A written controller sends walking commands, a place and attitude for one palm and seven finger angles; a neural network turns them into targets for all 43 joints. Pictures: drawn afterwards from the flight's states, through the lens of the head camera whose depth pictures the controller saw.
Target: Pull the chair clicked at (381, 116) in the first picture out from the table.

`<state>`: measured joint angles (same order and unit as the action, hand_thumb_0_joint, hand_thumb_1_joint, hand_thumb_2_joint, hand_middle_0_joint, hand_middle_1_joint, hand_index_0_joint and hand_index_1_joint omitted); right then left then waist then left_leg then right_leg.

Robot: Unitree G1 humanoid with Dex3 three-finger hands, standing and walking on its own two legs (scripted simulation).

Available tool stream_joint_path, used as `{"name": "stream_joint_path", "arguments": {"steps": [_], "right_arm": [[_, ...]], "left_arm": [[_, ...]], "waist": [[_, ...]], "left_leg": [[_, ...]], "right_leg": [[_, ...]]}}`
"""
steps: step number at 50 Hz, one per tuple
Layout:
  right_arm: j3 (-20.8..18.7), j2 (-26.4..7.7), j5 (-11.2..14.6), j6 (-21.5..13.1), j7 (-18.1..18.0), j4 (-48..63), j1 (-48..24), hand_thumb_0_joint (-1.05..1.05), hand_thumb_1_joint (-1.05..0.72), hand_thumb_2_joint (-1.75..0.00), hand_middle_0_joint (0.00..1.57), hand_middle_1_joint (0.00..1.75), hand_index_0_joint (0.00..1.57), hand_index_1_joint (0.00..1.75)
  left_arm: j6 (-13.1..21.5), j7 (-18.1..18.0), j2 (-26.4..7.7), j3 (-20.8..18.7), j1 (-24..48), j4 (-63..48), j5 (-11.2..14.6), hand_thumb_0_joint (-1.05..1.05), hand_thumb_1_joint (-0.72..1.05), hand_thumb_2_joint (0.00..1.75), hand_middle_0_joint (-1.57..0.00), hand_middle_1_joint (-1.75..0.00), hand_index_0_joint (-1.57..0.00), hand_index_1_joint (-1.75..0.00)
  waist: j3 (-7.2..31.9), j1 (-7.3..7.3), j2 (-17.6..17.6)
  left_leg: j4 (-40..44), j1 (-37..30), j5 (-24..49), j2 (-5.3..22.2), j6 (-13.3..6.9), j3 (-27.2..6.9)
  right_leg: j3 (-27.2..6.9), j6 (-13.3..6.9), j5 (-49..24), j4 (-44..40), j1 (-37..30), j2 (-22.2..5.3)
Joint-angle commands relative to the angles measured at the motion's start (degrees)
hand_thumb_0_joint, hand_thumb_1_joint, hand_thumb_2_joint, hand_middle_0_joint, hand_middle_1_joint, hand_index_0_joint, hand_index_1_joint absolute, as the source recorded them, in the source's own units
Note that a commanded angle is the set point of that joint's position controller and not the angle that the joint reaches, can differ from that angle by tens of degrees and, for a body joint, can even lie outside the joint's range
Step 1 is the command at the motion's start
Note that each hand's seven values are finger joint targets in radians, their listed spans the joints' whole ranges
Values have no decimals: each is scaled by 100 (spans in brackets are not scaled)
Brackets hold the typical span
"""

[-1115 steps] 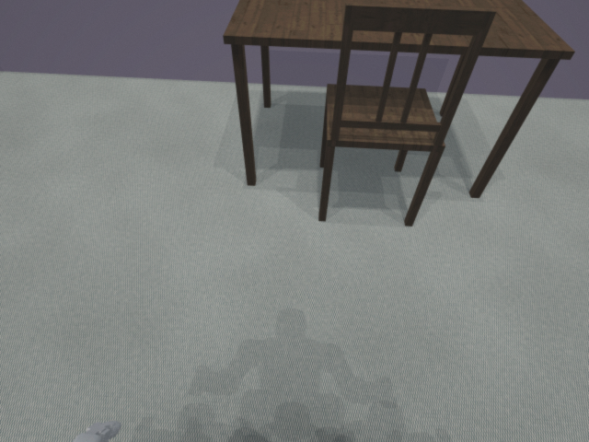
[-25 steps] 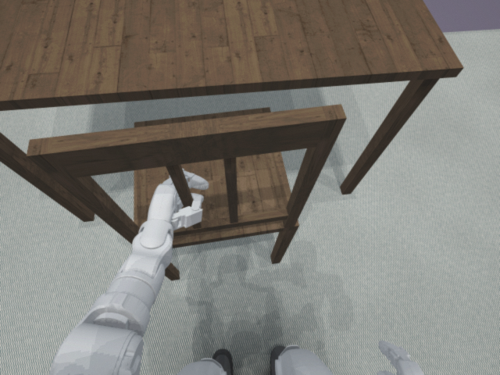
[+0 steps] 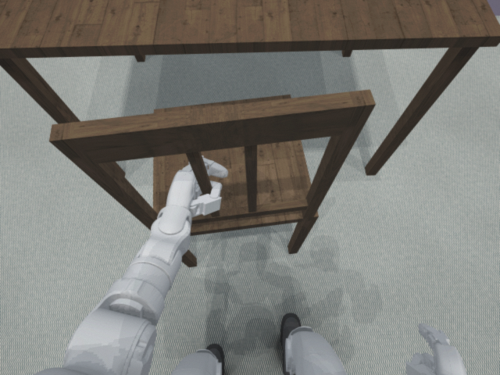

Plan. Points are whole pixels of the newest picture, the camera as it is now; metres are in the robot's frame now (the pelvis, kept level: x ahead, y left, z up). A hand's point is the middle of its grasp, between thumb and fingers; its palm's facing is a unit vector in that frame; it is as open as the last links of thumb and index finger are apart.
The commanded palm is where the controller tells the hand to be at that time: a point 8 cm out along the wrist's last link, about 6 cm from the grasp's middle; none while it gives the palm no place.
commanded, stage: step backward, pulling the chair out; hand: left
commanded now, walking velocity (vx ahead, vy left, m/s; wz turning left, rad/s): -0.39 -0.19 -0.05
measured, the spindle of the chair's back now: (206, 187) +0.42 +0.07 -0.08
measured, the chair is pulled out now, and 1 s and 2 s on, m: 0.15 0.35 0.54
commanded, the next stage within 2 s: stop walking, hand still on the chair in 1.84 s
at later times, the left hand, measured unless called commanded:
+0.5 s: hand (202, 253) +0.30 +0.07 -0.06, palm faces -0.12 -0.98 -0.16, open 5.0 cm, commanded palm +0.28 +0.13 -0.06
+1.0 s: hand (194, 326) +0.19 +0.08 -0.06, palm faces -0.11 -0.98 -0.16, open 4.9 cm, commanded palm +0.18 +0.14 -0.06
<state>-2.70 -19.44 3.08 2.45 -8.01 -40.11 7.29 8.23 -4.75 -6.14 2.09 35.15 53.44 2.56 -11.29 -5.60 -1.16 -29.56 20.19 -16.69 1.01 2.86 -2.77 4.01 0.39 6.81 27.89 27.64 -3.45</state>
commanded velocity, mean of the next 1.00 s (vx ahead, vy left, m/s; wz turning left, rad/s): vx -0.38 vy -0.04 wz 0.00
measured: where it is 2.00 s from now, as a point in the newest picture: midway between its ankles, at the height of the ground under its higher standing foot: outside the picture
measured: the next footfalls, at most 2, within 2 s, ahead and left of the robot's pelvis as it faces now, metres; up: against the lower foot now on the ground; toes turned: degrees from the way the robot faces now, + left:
left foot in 0.48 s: -0.12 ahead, +0.14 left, +0.00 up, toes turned +0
right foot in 0.64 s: -0.09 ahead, -0.12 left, +0.00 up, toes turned -1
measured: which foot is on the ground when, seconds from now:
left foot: down 0.00-0.28, up 0.30-0.46, down 0.48-1.00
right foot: down 0.00-0.52, up 0.54-0.62, down 0.64-1.00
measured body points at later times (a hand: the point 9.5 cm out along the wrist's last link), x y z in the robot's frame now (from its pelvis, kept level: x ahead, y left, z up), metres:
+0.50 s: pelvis -0.10 +0.01 -0.01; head +0.01 -0.01 +0.42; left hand +0.30 +0.13 -0.05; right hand -0.02 -0.27 -0.15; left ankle -0.10 +0.14 -0.74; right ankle +0.02 -0.11 -0.73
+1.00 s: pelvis -0.19 +0.01 -0.01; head -0.09 -0.01 +0.43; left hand +0.19 +0.14 -0.05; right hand -0.10 -0.27 -0.13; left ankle -0.16 +0.14 -0.73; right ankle -0.08 -0.12 -0.73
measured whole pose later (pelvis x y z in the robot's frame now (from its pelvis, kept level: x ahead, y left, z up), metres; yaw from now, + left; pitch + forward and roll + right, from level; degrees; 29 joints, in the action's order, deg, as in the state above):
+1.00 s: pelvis -0.19 +0.01 -0.01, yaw +0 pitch +3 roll +1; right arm -1.4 -15.0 1.5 -0.7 -6.9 -40.6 10.2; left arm 10.8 -5.3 -7.6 1.5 32.4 55.9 2.2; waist -10.6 -4.4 0.5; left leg -32.3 21.7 -13.6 0.6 1.2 0.5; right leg 0.4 0.5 9.7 31.8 29.4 -2.1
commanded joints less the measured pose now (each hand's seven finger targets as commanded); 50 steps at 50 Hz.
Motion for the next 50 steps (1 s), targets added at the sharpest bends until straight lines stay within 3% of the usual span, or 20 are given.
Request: {"name": "stream_joint_path", "arguments": {"steps": [1,6,10,12,14,15,17,21,23,26,27,29,31,33,35,36,38,44,48,50], "right_arm": [[-122,-291,-134,-32,6,725,566,0,-90,-90,20,30,20,30],[-137,-136,-293,-46,187,797,487,0,-90,-90,20,30,20,30],[-158,-137,-331,-262,273,305,800,0,-90,-90,20,30,20,30],[-197,-114,-223,-329,233,210,806,0,-90,-90,20,30,20,30],[-192,-25,-127,-448,167,84,818,0,-90,-90,20,30,20,30],[-181,-74,-94,-519,137,59,726,0,-90,-90,20,30,20,30],[-93,-46,-135,-627,125,28,530,0,-90,-90,20,30,20,30],[20,-127,-143,-648,88,-7,605,0,-90,-90,20,30,20,30],[-9,-281,-116,-620,43,93,705,0,-90,-90,20,30,20,30],[-40,-240,-242,-476,90,484,454,0,-90,-90,20,30,20,30],[-50,-188,-294,-444,109,493,379,0,-90,-90,20,30,20,30],[-168,-187,-286,-453,215,338,747,0,-90,-90,20,30,20,30],[-197,-226,-267,-478,295,233,886,0,-90,-90,20,30,20,30],[-192,-236,-247,-480,306,124,1022,0,-90,-90,20,30,20,30],[-252,-267,-112,-469,190,95,1001,0,-90,-90,20,30,20,30],[-208,-183,-70,-472,184,166,767,0,-90,-90,20,30,20,30],[-108,-167,-99,-525,152,197,536,0,-90,-90,20,30,20,30],[-24,-258,-129,-537,39,204,693,0,-90,-90,20,30,20,30],[-40,-238,-225,-454,57,552,386,0,-90,-90,20,30,20,30],[-98,-241,-201,-445,48,436,606,0,-90,-90,20,30,20,30]], "left_arm": [[552,34,-709,41,1188,-1471,-173,0,90,90,-50,-145,-50,-145],[757,23,-681,-55,1301,-1468,-239,0,90,90,-50,-145,-50,-145],[939,-29,-798,-146,1752,-846,-374,0,90,90,-50,-145,-50,-145],[1022,-28,-929,-258,1760,-682,-329,0,90,90,-50,-145,-50,-145],[1097,-47,-1200,-370,1676,-465,-292,0,90,90,-50,-145,-50,-145],[1064,-53,-1415,-513,1514,-314,-275,0,90,90,-50,-145,-50,-145],[935,-95,-1281,-518,1455,-166,-291,0,90,90,-50,-145,-50,-145],[714,-144,-1093,-479,1155,-268,-186,0,90,90,-50,-145,-50,-145],[664,-105,-865,-235,1158,-544,-93,0,90,90,-50,-145,-50,-145],[794,-12,-608,-4,1387,-1158,-108,0,90,90,-50,-145,-50,-145],[793,-9,-673,-81,1482,-1219,-144,0,90,90,-50,-145,-50,-145],[848,-27,-646,-183,1520,-1112,-196,0,90,90,-50,-145,-50,-145],[875,-8,-607,-108,1693,-857,-269,0,90,90,-50,-145,-50,-145],[1005,-13,-753,-75,1922,-834,-338,0,90,90,-50,-145,-50,-145],[1014,-62,-1290,-434,1608,-531,-240,0,90,90,-50,-145,-50,-145],[967,-32,-1347,-460,1532,-463,-219,0,90,90,-50,-145,-50,-145],[844,-48,-1334,-456,1428,-396,-216,0,90,90,-50,-145,-50,-145],[630,-91,-1094,-319,1167,-691,-95,0,90,90,-50,-145,-50,-145],[746,-68,-822,-117,1390,-1103,-125,0,90,90,-50,-145,-50,-145],[772,-83,-906,-242,1598,-1126,-87,0,90,90,-50,-145,-50,-145]], "waist": [[3875,128,-439],[2989,230,-1017],[2840,135,-612],[3111,153,-265],[3285,153,800],[3315,277,996],[3170,399,974],[3269,316,880],[3285,217,806],[2922,321,-1232],[2779,343,-1364],[3037,270,-729],[3112,182,-424],[3198,102,-577],[3668,143,406],[3592,256,496],[3286,401,597],[3290,256,953],[2857,432,-1126],[2977,371,-552]], "left_leg": [[408,-1192,3465,641,-206,-157],[561,-862,3674,1444,-679,-743],[-161,-1310,4495,1345,-624,-655],[-368,-754,3081,949,-341,-195],[-1191,-220,346,225,-25,244],[-1744,112,-966,-5,-7,84],[-2358,453,-1413,-5,-37,-294],[-759,57,-788,90,-60,-144],[538,-382,461,324,-187,-111],[979,-29,2014,1401,-800,-1087],[898,16,2630,1626,-922,-1190],[-70,-1365,4613,1552,-908,-999],[-441,-1593,5030,1376,-629,-725],[-552,-1323,4364,1084,-352,-358],[-1075,-470,1926,584,-24,28],[-1460,-18,-218,302,31,10],[-1967,383,-1298,124,-6,-261],[83,-440,-69,236,-167,54],[966,253,961,1327,-725,-723],[406,-282,2529,1482,-825,-741]], "right_leg": [[-336,9,-2550,338,-2312,-303],[-366,-45,876,1190,-1269,143],[-497,-87,-175,447,-1261,118],[-620,-110,-1458,158,-1793,-121],[-1314,-404,-2146,-364,-2000,-999],[-1663,-658,-2034,-608,-2011,-1372],[-1711,-882,-1461,-644,-1944,-1704],[-1004,-561,-1982,-269,-2281,-1297],[-746,-229,-1271,-3,-2121,-878],[-347,64,524,1350,-1768,38],[-421,8,1136,1785,-1599,49],[-521,-86,591,1021,-1215,101],[-574,-108,-622,387,-1492,22],[-714,-169,-2200,14,-1925,-202],[-1271,-458,-4053,89,-2899,-903],[-1608,-641,-3949,-119,-2792,-1351],[-1756,-794,-2709,-417,-2341,-1720],[-1086,-219,-954,-427,-2110,-978],[-432,61,899,1092,-1896,28],[-462,43,244,1152,-1729,104]]}}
